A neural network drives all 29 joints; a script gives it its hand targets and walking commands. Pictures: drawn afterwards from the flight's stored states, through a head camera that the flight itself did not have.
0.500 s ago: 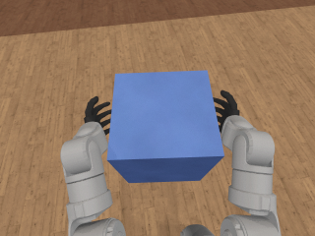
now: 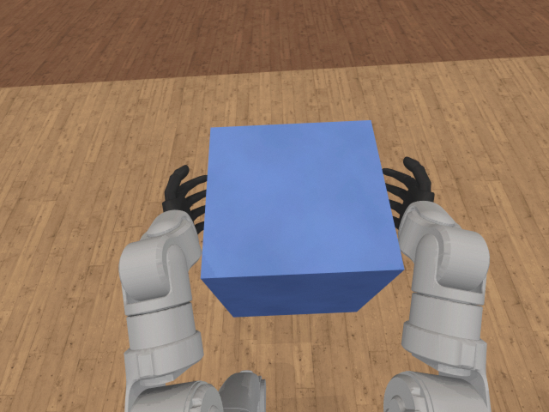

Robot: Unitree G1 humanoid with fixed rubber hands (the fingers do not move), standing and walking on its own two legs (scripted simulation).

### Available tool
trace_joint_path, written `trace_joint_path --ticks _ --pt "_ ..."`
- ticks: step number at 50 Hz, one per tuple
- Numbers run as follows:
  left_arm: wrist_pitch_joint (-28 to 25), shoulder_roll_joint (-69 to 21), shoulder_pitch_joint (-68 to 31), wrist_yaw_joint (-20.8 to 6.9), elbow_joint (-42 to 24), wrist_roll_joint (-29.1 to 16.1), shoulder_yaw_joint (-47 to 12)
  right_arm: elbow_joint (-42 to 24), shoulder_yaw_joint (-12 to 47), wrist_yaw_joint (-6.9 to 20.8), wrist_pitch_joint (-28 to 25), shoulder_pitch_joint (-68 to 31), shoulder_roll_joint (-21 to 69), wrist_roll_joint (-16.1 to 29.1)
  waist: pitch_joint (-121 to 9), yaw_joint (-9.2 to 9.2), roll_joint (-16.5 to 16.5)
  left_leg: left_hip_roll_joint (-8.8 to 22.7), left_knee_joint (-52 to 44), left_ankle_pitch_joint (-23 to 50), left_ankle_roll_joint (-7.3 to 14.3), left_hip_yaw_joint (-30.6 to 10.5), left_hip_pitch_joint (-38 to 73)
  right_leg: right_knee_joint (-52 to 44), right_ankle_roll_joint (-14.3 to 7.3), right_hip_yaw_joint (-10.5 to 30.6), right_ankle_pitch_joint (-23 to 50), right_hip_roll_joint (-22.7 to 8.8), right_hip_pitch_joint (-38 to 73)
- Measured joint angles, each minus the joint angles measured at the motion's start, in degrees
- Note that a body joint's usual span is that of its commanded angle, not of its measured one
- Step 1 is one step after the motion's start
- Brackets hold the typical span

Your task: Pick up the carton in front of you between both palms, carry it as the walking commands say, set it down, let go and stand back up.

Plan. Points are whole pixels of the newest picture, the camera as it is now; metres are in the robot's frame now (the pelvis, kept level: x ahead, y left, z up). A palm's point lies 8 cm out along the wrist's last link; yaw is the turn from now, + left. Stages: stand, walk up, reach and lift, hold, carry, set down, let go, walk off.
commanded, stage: carry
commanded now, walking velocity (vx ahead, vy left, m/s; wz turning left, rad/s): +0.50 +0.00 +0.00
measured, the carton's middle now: (293, 231) +0.36 +0.02 +0.06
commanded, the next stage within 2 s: none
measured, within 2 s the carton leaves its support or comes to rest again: neither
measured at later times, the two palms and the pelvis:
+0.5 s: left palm (208, 59) +0.66 +0.17 +0.17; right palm (381, 54) +0.64 -0.13 +0.18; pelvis +0.31 +0.03 +0.04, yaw +0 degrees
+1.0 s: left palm out of the picture +0.97 +0.16 +0.21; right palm out of the picture +0.97 -0.15 +0.21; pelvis +0.63 +0.02 +0.06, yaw -1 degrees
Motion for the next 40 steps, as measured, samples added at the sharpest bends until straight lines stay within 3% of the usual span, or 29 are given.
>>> trace_joint_path --ticks 5,8,9,11,14,16,21,27,30,32,34,36,40 --pt "-0.6 0.3 -0.7 0.3 -2.5 -0.3 -1.3 -2.7 1.7 -0.6 -0.7 0.2 -1.8 1.4 -0.8 -1.32 -0.3 1.7 -18.8 3.4 -0.8 1.9 -1.4 -5.3 1.5 0.9 -2.8 -0.3 7.7" --pt "0.3 0.5 -0.8 0.8 -3.0 0.8 -1.5 -1.8 2.3 -0.7 -0.3 -0.6 -2.6 1.9 -2.0 -2.9 -1.7 -0.1 -30.8 3.5 0.0 5.6 3.6 -5.0 3.2 1.7 -6.5 -2.1 11.9" --pt "0.7 0.8 -0.8 0.9 -3.1 1.2 -1.3 -0.7 2.6 -0.6 -0.2 -1.4 -2.6 1.8 -2.2 -3.79 -2.1 -1.2 -34.3 4.5 0.7 6.9 6.5 -1.7 3.4 2.0 -8.4 -3.0 12.1" --pt "0.9 2.1 -0.3 1.0 -2.5 1.9 -0.3 1.9 3.5 -0.6 -0.4 -2.6 -1.7 1.7 -2.0 -6.35 -3.1 -2.4 -32.0 3.3 1.8 8.0 8.2 13.5 3.0 4.4 -8.6 -4.2 7.7" --pt "1.7 2.4 0.2 0.9 -0.9 1.3 1.6 3.0 3.9 -0.1 0.6 -1.6 -0.4 1.8 -1.2 -8.44 -2.2 -2.7 -33.1 -0.2 2.2 7.5 12.0 39.0 1.5 7.7 -5.5 -0.8 -3.9" --pt "1.9 1.3 0.0 0.7 -0.4 1.4 2.8 2.3 3.9 0.3 0.9 -0.1 -0.2 2.2 -0.5 -8.73 -2.2 -2.8 -36.5 -0.2 1.7 7.1 15.4 45.5 0.7 7.1 -2.8 -0.3 -10.7" --pt "0.7 0.2 -0.1 0.7 -2.6 1.8 2.4 -0.6 3.7 0.3 -0.2 0.7 -0.5 3.4 0.4 -7.99 -2.4 -2.8 -43.2 -1.5 1.1 6.2 23.1 40.8 0.5 5.5 1.4 -2.2 -21.9" --pt "0.7 2.0 -0.3 1.2 -3.7 1.3 1.0 -1.3 4.6 -0.1 -0.1 -0.5 -0.7 2.4 -2.5 -6.46 -1.8 -2.2 -48.1 -5.8 -1.0 5.2 32.0 17.5 0.9 3.0 5.1 -4.1 -21.8" --pt "1.4 2.1 -2.0 0.9 -0.9 1.8 0.7 -0.5 4.0 -0.4 1.1 -0.8 -1.1 0.9 -4.0 -4.48 -0.3 0.1 -43.4 -11.2 -2.5 4.1 34.6 7.2 -0.6 -1.0 6.8 -1.7 -15.3" --pt "1.1 1.3 -3.4 0.8 2.3 2.3 0.1 0.8 3.0 -0.5 1.2 -0.7 -2.5 0.6 -3.9 -1.99 0.5 1.3 -28.5 -11.9 -2.4 1.8 30.2 10.0 -1.1 -2.0 5.3 -0.6 -13.9" --pt "1.6 0.7 -3.1 0.6 4.0 2.1 -0.3 2.5 1.7 -0.6 1.5 -0.5 -3.0 0.7 -3.4 -0.25 -0.2 -0.9 -10.4 -9.9 -1.3 -1.0 22.5 10.3 -1.1 -1.8 2.3 -0.4 -11.8" --pt "2.0 0.2 -1.7 0.3 4.0 1.6 -0.5 3.7 0.1 -0.4 1.7 -0.5 -2.2 0.4 -2.7 0.67 -0.5 -2.1 0.5 -6.7 -0.2 -1.3 15.2 7.7 -0.7 -1.3 1.6 -0.2 -8.8" --pt "1.0 0.1 -0.1 0.2 2.2 0.7 0.1 2.8 -0.9 0.0 0.9 -0.6 -0.1 -0.4 -1.2 0.57 -0.2 -1.2 2.8 -2.0 0.5 -0.5 4.2 2.2 -0.3 -0.6 0.8 0.1 -2.7"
